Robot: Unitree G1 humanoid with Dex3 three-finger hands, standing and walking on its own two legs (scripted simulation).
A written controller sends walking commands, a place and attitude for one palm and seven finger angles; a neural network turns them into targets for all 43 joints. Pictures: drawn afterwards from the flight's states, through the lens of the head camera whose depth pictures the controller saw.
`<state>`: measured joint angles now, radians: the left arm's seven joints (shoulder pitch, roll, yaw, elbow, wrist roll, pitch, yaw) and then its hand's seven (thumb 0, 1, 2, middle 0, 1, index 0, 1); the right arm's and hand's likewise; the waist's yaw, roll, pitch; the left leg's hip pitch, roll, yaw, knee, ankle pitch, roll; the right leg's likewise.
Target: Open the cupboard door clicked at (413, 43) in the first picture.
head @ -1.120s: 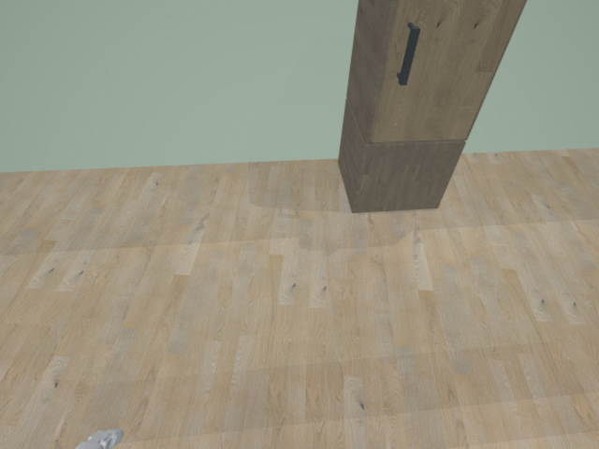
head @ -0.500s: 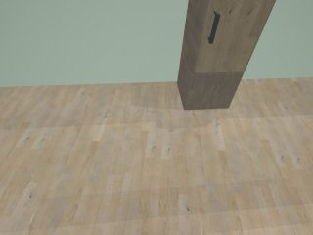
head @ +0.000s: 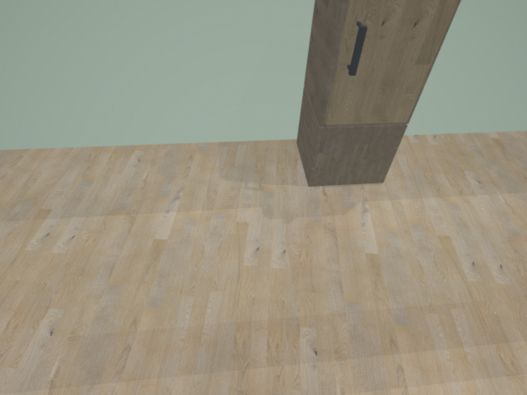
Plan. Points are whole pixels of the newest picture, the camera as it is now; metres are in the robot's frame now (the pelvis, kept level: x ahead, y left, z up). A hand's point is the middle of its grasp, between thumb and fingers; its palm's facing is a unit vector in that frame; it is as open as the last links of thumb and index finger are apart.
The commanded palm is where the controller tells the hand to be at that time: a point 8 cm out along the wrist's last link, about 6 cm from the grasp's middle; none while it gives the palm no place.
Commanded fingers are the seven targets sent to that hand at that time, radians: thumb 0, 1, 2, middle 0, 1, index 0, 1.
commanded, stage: look at it before walking up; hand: left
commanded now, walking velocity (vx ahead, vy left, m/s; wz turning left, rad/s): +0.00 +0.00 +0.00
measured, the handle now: (355, 49) +1.27 -0.27 +0.00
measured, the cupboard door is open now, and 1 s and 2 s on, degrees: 0 0 0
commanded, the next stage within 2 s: walk to a spot facing it in 0.32 s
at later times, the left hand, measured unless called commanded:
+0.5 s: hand out of the picture +0.07 +0.25 -0.16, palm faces -0.03 -0.94 -0.33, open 7.4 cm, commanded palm none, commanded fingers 0.00 0.90 0.90 -0.20 -0.30 -0.20 -0.30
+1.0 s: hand out of the picture +0.06 +0.15 -0.17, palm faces -0.20 -0.94 -0.26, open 7.3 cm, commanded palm none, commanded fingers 0.00 0.90 0.90 -0.20 -0.30 -0.20 -0.30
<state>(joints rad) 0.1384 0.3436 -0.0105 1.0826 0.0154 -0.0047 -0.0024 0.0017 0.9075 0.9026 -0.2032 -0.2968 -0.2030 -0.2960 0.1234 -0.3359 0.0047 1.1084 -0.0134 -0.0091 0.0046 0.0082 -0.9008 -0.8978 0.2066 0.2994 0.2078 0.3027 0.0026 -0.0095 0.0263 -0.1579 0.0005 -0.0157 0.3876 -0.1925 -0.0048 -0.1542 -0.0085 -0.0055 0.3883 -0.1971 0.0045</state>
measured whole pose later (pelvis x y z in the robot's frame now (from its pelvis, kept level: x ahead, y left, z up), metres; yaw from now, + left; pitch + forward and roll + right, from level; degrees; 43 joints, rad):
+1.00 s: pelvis -0.02 -0.03 -0.01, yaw -15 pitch +0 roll +2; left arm 0.26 0.20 0.04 0.93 0.02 0.03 0.00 0.00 0.91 0.90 -0.20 -0.30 -0.20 -0.30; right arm 0.14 -0.23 -0.05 0.98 -0.02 0.06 -0.01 0.01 -0.90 -0.90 0.20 0.30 0.21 0.30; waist 0.03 0.01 0.09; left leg -0.48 0.06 0.02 1.10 -0.38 -0.05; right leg -0.31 0.06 0.02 0.55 -0.24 -0.08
